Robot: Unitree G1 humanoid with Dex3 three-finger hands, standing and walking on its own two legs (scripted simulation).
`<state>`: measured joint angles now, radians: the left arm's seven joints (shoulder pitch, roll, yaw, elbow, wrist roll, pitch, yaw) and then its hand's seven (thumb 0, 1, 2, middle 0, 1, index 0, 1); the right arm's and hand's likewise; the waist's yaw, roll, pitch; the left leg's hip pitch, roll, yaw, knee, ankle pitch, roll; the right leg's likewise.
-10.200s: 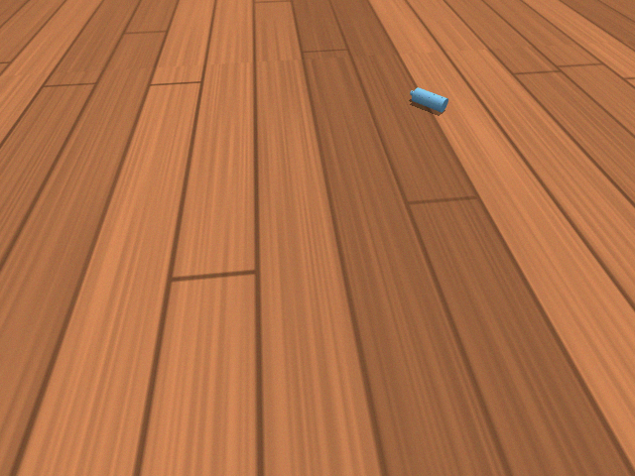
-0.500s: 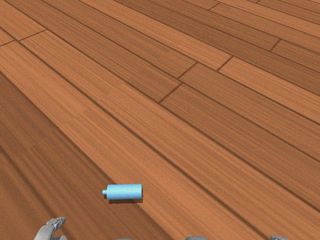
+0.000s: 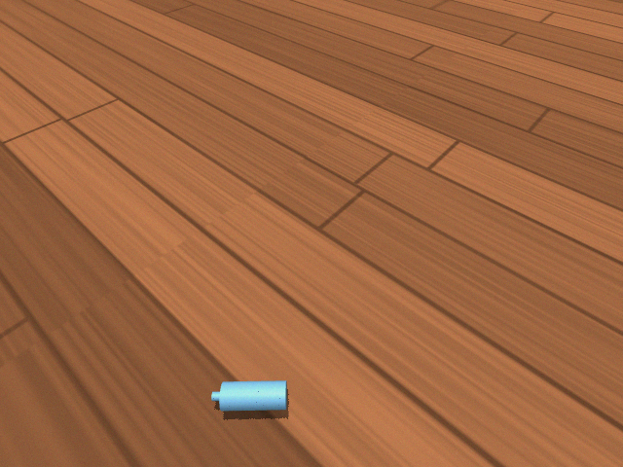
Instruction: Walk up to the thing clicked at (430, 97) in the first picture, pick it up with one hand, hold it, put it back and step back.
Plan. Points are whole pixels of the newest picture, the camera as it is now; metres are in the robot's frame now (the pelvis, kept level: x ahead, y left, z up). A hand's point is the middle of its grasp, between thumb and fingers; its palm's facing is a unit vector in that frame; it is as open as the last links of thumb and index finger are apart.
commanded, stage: walk up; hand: left
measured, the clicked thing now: (249, 395) +0.45 +0.21 -0.74
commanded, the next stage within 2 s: stand in 0.58 s
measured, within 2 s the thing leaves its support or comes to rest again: neither
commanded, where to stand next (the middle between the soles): +0.06 -0.01 m, yaw +0 degrees
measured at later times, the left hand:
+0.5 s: hand out of the picture +0.07 +0.25 -0.16, palm faces +0.01 -0.95 -0.32, open 7.4 cm
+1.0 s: hand out of the picture +0.10 +0.26 -0.15, palm faces -0.02 -0.94 -0.35, open 7.4 cm
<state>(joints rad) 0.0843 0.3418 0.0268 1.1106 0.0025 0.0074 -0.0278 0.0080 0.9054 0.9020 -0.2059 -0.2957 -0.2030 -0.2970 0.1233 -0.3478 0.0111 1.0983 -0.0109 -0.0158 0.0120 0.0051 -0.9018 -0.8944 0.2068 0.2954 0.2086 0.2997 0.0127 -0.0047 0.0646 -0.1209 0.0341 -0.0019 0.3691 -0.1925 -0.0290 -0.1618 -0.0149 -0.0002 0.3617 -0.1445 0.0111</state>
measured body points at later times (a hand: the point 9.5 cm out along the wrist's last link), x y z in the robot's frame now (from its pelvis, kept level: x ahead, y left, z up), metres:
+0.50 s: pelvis +0.01 +0.00 +0.00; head +0.02 +0.01 +0.45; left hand +0.07 +0.30 -0.14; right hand +0.10 -0.29 -0.13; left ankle +0.01 +0.14 -0.75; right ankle +0.04 -0.13 -0.75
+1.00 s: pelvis +0.03 +0.00 +0.00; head +0.04 +0.00 +0.45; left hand +0.10 +0.31 -0.13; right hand +0.10 -0.30 -0.13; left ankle +0.01 +0.14 -0.75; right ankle +0.04 -0.13 -0.75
